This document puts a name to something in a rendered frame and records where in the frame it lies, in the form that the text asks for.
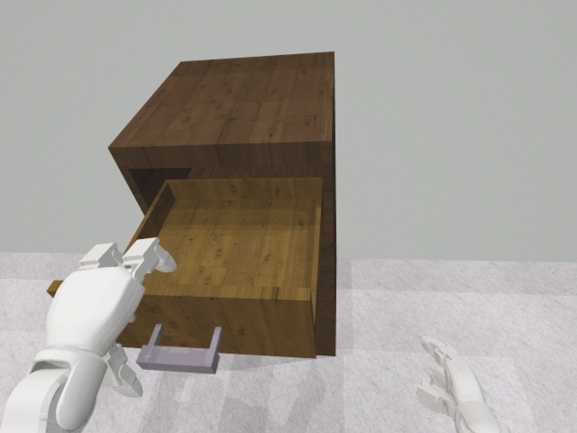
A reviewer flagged robot left hand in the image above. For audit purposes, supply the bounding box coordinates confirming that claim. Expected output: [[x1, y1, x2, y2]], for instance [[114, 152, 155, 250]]
[[45, 237, 177, 398]]

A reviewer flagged robot right hand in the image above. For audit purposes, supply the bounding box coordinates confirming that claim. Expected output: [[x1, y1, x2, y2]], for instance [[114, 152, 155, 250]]
[[417, 336, 487, 420]]

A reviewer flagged robot right forearm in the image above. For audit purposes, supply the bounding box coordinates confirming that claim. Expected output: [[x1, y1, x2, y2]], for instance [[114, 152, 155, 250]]
[[454, 401, 511, 433]]

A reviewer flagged drawer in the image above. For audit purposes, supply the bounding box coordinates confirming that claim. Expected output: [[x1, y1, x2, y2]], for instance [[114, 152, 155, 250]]
[[46, 178, 324, 359]]

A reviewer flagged handle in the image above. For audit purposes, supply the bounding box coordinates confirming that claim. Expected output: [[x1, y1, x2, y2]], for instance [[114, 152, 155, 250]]
[[136, 324, 223, 374]]

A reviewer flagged cabinet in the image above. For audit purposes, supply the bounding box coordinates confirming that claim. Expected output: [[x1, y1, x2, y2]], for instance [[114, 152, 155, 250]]
[[107, 51, 336, 356]]

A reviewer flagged robot left forearm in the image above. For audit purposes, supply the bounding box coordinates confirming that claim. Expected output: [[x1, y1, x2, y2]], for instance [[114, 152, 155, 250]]
[[0, 347, 107, 433]]

